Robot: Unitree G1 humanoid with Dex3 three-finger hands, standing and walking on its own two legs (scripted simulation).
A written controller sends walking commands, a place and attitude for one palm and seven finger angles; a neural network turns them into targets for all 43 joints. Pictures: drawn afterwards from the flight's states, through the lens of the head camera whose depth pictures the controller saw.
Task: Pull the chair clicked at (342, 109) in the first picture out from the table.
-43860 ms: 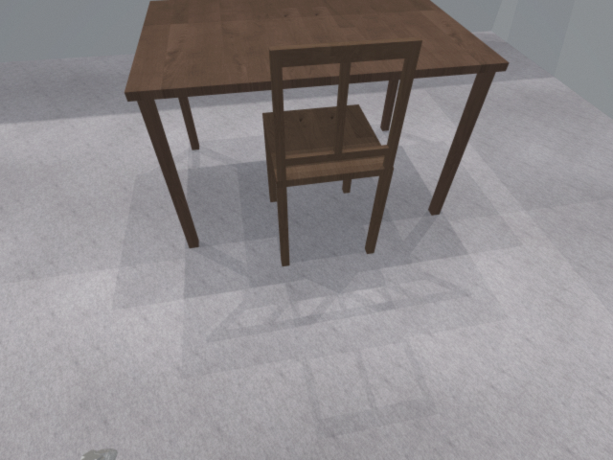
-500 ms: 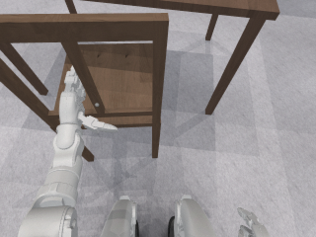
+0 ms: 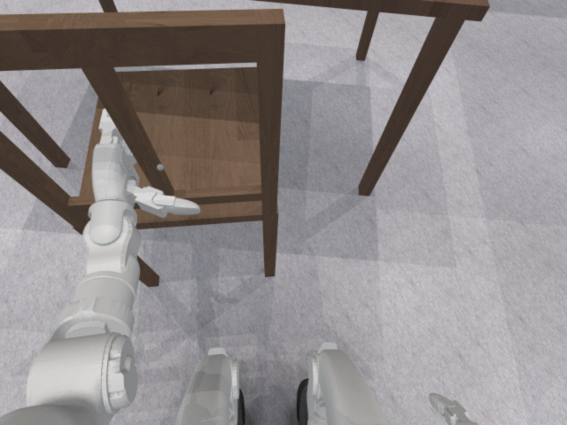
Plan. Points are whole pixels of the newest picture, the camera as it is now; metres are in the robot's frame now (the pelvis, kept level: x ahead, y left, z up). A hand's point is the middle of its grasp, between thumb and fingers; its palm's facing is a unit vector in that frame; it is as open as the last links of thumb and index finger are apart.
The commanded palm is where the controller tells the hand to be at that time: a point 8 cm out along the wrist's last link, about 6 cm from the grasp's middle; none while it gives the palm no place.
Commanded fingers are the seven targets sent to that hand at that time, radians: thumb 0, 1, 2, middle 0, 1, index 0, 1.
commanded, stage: push the fingers through the gap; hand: left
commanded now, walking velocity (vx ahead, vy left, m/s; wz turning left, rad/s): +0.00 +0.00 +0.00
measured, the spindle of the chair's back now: (140, 145) +0.49 +0.19 +0.05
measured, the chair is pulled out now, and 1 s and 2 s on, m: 0.20 0.21 0.24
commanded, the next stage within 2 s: hook a spindle and tug to test in 0.14 s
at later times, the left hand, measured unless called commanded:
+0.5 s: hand (162, 165) +0.46 +0.16 +0.04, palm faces +0.09 -1.00 -0.03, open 16.2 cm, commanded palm +0.43 +0.20 +0.03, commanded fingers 0.00 -0.50 0.30 -0.31 -0.85 -0.31 -0.85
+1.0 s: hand (161, 165) +0.46 +0.16 +0.04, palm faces +0.10 -0.99 -0.04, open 8.0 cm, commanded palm +0.43 +0.20 +0.03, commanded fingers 0.00 0.84 0.88 -0.50 -1.45 -0.50 -1.45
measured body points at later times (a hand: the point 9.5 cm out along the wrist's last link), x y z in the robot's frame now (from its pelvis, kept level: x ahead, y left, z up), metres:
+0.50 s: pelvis +0.00 +0.01 +0.00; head +0.14 +0.01 +0.43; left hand +0.45 +0.21 +0.04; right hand +0.10 -0.25 -0.12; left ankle +0.04 +0.12 -0.61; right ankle +0.05 -0.09 -0.61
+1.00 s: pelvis +0.01 +0.00 +0.01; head +0.15 +0.01 +0.44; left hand +0.45 +0.21 +0.04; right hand +0.10 -0.26 -0.12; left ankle +0.04 +0.12 -0.61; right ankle +0.05 -0.09 -0.61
